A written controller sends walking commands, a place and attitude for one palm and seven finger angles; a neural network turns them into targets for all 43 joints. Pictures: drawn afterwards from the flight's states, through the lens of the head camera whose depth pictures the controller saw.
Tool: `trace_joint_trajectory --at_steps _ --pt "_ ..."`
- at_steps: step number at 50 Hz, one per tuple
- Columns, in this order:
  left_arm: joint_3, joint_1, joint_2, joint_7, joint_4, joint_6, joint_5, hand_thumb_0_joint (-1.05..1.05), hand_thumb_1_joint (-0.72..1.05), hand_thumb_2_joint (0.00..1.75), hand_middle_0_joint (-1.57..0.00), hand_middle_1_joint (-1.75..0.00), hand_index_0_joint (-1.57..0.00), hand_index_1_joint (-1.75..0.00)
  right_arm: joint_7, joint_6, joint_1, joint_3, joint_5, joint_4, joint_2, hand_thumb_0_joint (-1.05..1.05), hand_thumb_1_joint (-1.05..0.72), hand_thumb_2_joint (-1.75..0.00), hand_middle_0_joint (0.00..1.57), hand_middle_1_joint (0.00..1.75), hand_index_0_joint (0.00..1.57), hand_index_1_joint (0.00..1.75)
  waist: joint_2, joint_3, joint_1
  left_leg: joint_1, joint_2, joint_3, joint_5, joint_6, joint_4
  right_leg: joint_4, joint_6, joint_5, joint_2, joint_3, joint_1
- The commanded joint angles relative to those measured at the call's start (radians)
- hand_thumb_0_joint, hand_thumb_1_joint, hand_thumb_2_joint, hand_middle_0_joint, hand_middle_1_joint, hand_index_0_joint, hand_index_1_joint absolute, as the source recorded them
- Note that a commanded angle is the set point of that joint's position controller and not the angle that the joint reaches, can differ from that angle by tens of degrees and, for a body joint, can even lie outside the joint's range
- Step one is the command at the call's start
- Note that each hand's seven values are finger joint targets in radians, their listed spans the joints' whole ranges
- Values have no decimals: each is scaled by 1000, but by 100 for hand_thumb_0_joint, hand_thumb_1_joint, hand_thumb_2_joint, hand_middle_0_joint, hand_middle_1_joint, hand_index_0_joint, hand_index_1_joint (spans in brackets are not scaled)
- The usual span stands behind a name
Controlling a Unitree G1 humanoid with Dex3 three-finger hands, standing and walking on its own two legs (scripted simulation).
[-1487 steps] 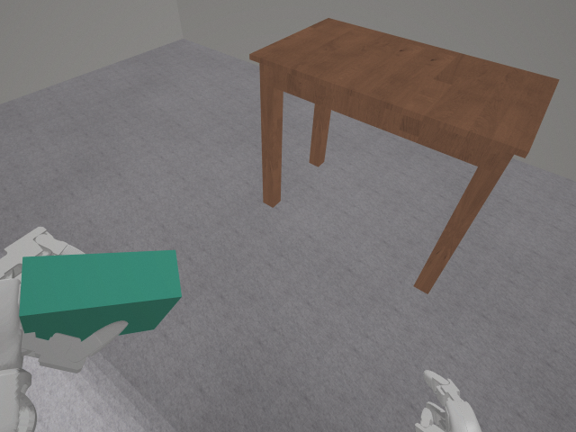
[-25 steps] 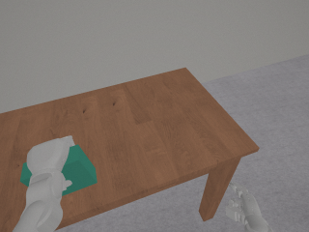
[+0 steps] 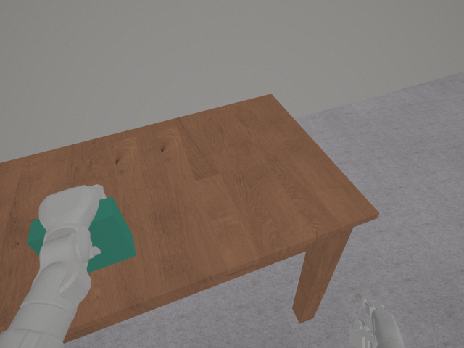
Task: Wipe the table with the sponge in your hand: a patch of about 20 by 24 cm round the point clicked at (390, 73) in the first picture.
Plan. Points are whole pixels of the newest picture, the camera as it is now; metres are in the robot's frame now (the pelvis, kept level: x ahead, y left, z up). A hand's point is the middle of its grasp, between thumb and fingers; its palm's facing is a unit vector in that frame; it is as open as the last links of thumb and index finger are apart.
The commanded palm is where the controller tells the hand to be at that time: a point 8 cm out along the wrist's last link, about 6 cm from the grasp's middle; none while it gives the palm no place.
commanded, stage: wipe forward along the first lane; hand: left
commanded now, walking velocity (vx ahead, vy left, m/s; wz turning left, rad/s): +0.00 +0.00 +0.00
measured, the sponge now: (92, 246) +0.27 +0.32 +0.01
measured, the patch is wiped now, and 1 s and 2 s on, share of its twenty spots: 0.10 0.20 0.30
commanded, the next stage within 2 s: slide across to the middle lane in 1.10 s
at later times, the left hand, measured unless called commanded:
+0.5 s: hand (88, 203) +0.33 +0.34 +0.06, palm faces -0.12 +0.00 -0.99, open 9.5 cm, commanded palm +0.33 +0.34 +0.09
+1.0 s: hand (86, 181) +0.39 +0.37 +0.06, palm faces -0.13 +0.00 -0.99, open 9.5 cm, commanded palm +0.38 +0.37 +0.10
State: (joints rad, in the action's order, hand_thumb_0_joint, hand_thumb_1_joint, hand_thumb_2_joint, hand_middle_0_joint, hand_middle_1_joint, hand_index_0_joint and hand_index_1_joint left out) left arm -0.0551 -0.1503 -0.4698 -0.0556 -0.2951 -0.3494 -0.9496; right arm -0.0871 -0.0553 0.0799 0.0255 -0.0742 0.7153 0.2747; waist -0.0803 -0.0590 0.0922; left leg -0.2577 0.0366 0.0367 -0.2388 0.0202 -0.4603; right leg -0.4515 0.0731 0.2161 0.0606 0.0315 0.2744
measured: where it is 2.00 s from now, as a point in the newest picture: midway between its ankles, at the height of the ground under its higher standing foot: outside the picture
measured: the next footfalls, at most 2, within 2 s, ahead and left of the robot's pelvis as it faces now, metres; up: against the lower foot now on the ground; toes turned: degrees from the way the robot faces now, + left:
none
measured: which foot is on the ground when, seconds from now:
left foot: down 0.00-1.00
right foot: down 0.00-1.00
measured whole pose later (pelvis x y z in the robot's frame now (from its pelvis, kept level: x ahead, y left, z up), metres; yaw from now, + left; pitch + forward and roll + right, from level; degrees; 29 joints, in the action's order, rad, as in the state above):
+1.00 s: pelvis +0.00 +0.00 -0.01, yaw -1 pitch +11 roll -1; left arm 0.07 -0.62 -0.66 -0.12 -0.97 -0.08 -1.00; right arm -0.07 -0.09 0.23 0.00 -0.10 0.73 0.30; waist -0.05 -0.11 -0.01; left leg -0.49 0.02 0.03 -0.27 0.02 -0.57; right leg -0.50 0.07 0.22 0.08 0.03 0.49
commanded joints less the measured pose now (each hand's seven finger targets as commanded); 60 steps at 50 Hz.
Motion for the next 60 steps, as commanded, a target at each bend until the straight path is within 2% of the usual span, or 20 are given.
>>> trace_joint_trajectory --at_steps 1,3,4,6,8,9,17,21,23,25,30,36,39,41,44,48,52,53,56,60 --pt "58 -265 -187 -33 9 35 -23 0 10 130 -120 -160 -120 -160 -3 50 -138 -43 -1 -151 124 0 -90 -90 20 30 20 30 128 -122 -38 -40 17 19 65 35 38 85 -8 -91 -48 -124 -76" --pt "105 -274 -241 -41 -31 45 -25 0 10 130 -120 -160 -120 -160 -5 50 -126 -46 -2 -143 132 0 -90 -90 20 30 20 30 131 -121 -32 -55 18 22 47 37 35 87 -5 -65 -44 -141 -72" --pt "53 -309 -191 -39 -40 52 -26 0 10 130 -120 -160 -120 -160 -7 50 -118 -45 -3 -149 126 0 -90 -90 20 30 20 30 131 -128 -45 -64 20 12 41 39 30 84 -13 -64 -50 -120 -72" --pt "50 -343 -199 -41 -105 61 -23 0 10 130 -120 -160 -120 -160 -9 51 -102 -45 -8 -139 130 0 -90 -90 20 30 20 30 154 -100 -56 -90 18 10 -1 39 29 96 -19 -8 -52 -124 -41" --pt "108 -380 -276 -46 -163 74 -28 0 10 130 -120 -160 -120 -160 -13 50 -87 -49 -9 -125 141 0 -90 -90 20 30 20 30 166 -100 -53 -113 19 9 -26 41 21 100 -18 26 -51 -149 -35" --pt "87 -405 -267 -44 -185 82 -30 0 10 130 -120 -160 -120 -160 -14 49 -72 -48 -9 -126 140 0 -90 -90 20 30 20 30 167 -112 -62 -128 19 4 -34 43 18 95 -23 34 -56 -133 -45" --pt "110 -467 -316 -48 -296 149 -36 0 10 130 -120 -160 -120 -160 -10 40 -21 -57 -14 -128 143 0 -90 -90 20 30 20 30 112 -202 -61 -165 16 -5 -5 44 -17 66 -24 -40 -66 -145 -72" --pt "118 -496 -328 -57 -349 181 -35 0 10 130 -120 -160 -120 -160 -6 35 11 -60 -14 -124 149 0 -90 -90 20 30 20 30 151 -186 -77 -204 12 -5 -14 47 -30 58 -29 -59 -66 -147 -62" --pt "176 -527 -399 -66 -372 200 -31 0 10 130 -120 -160 -120 -160 -7 35 15 -60 -16 -120 156 0 -90 -90 20 30 20 30 170 -187 -73 -234 12 1 -17 49 -33 54 -27 -59 -64 -166 -70" --pt "136 -579 -374 -72 -404 208 -37 0 10 130 -120 -160 -120 -160 -6 32 37 -62 -18 -115 155 0 -90 -90 20 30 20 30 165 -162 -97 -239 9 -8 -45 51 -33 63 -36 -16 -68 -146 -36" --pt "144 -638 -420 -77 -470 220 -63 0 10 130 -120 -160 -120 -160 0 24 71 -66 -20 -102 160 0 -90 -90 20 30 20 30 97 -214 -96 -232 6 -7 -19 52 -42 48 -28 -38 -65 -136 -31" --pt "124 -681 -412 -79 -518 237 -67 0 10 130 -120 -160 -120 -160 3 13 98 -68 -22 -99 163 0 -90 -90 20 30 20 30 100 -238 -113 -246 3 -13 1 52 -54 40 -31 -93 -67 -133 -33" --pt "152 -727 -454 -85 -544 251 -65 0 10 130 -120 -160 -120 -160 2 11 118 -70 -20 -90 171 0 -90 -90 20 30 20 30 115 -251 -119 -251 -3 -10 10 57 -57 36 -31 -102 -64 -124 -34" --pt "140 -706 -429 -90 -560 256 -66 0 10 130 -120 -160 -120 -160 6 6 124 -73 -21 -93 168 0 -90 -90 20 30 20 30 132 -266 -117 -249 -2 -14 25 55 -62 29 -32 -135 -65 -122 -41" --pt "180 -693 -476 -95 -574 263 -62 0 10 130 -120 -160 -120 -160 8 -2 137 -76 -18 -87 174 0 -90 -90 20 30 20 30 114 -307 -107 -246 -1 -18 66 55 -69 15 -30 -205 -65 -122 -79" --pt "202 -713 -506 -95 -594 259 -64 0 10 130 -120 -160 -120 -160 15 -7 134 -75 -25 -86 178 0 -90 -90 20 30 20 30 118 -288 -107 -254 -1 -15 73 55 -59 18 -29 -204 -60 -119 -59" --pt "162 -770 -505 -88 -628 245 -87 0 10 130 -120 -160 -120 -160 19 -15 154 -73 -25 -79 183 0 -90 -90 20 30 20 30 99 -246 -131 -241 -3 -15 63 55 -54 31 -29 -165 -58 -100 -13" --pt "194 -769 -532 -84 -622 252 -84 0 10 130 -120 -160 -120 -160 18 -14 150 -73 -24 -80 184 0 -90 -90 20 30 20 30 94 -264 -118 -236 -4 -8 80 56 -47 29 -23 -172 -54 -100 -20" --pt "137 -804 -492 -76 -640 250 -96 0 10 130 -120 -160 -120 -160 18 -18 168 -73 -23 -83 183 0 -90 -90 20 30 20 30 92 -261 -140 -220 -6 -10 80 55 -49 30 -28 -159 -52 -84 5" --pt "112 -817 -455 -68 -642 266 -102 0 10 130 -120 -160 -120 -160 19 -20 190 -78 -17 -81 179 0 -90 -90 20 30 20 30 45 -292 -134 -162 -14 3 125 50 -51 20 -16 -151 -42 -65 45"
